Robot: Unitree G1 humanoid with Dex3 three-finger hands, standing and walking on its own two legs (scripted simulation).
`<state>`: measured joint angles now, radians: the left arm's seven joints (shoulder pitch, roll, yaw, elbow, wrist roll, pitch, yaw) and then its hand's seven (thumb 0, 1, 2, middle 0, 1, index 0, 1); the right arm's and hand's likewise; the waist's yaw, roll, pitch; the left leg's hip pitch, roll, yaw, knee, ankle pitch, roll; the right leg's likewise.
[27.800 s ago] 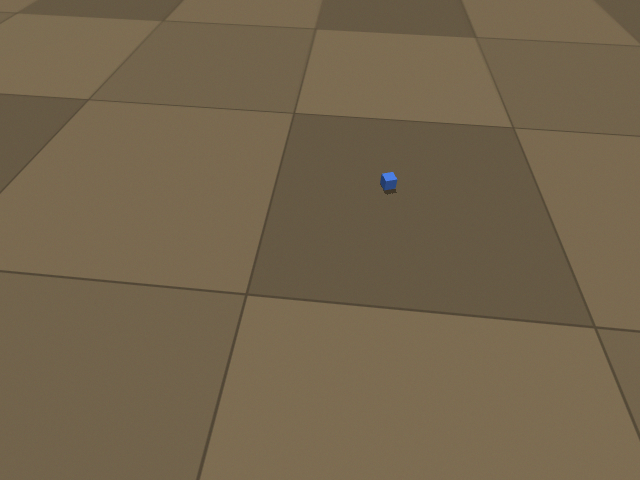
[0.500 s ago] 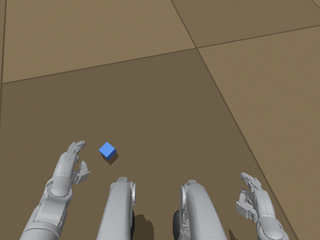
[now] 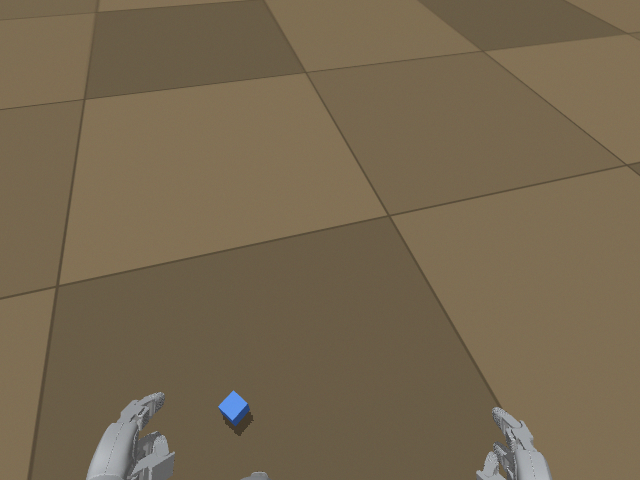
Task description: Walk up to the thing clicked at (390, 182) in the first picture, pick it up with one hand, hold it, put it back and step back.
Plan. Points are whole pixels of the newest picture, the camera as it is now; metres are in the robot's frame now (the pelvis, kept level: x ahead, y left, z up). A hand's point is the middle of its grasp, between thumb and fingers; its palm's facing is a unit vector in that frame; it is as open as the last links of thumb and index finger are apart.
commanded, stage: home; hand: left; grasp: from above
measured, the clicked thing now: (234, 408) +0.41 +0.22 -0.68
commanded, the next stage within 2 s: none
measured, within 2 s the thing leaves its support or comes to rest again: neither
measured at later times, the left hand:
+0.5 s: hand (170, 478) +0.15 +0.18 -0.04, palm faces +0.07 -0.98 -0.19, open 7.5 cm
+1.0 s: hand (171, 473) +0.16 +0.18 -0.04, palm faces +0.05 -0.98 -0.19, open 7.5 cm
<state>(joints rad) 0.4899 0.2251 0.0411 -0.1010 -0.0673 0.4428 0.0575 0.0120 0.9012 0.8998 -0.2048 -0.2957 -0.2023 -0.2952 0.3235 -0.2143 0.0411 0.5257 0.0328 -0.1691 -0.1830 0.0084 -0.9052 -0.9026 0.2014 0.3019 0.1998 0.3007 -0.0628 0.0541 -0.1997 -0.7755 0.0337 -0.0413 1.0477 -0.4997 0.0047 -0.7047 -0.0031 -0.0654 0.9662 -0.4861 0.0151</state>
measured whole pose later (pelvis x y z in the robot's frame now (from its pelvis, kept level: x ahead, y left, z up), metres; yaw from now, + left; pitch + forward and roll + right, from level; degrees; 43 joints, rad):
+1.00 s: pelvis +0.00 -0.01 +0.01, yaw +1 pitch +10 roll -3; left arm 0.50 0.23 0.03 -0.11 -0.05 0.44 0.01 0.01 0.89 0.89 -0.20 -0.29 -0.20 -0.29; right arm 0.29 -0.22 0.04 0.54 0.01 -0.24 -0.19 0.01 -0.90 -0.90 0.20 0.30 0.20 0.30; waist -0.04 0.04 -0.16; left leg -0.69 0.03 -0.04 1.01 -0.49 0.00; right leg -0.63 -0.01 -0.07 0.94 -0.48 0.01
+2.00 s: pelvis +0.00 +0.00 +0.00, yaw +1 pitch +10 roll -3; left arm 0.51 0.23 0.03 -0.12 -0.05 0.45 0.02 0.01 0.90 0.90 -0.20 -0.30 -0.20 -0.30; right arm 0.29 -0.22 0.04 0.53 0.01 -0.22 -0.18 0.01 -0.90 -0.90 0.20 0.30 0.20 0.30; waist -0.04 0.04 -0.17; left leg -0.70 0.03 -0.04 1.02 -0.49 0.00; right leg -0.63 -0.01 -0.07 0.94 -0.48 0.02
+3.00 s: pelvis -0.02 +0.00 +0.07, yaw +1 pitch -5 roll +0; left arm 0.18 0.29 0.03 1.10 0.04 0.00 0.02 0.01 0.90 0.90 -0.21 -0.30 -0.20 -0.30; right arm 0.15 -0.29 -0.04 1.10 -0.03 0.00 -0.02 0.00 -0.91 -0.90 0.20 0.30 0.20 0.30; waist 0.02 0.01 0.06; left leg -0.12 -0.02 -0.01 0.39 -0.18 0.02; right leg -0.09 -0.05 -0.04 0.37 -0.20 0.03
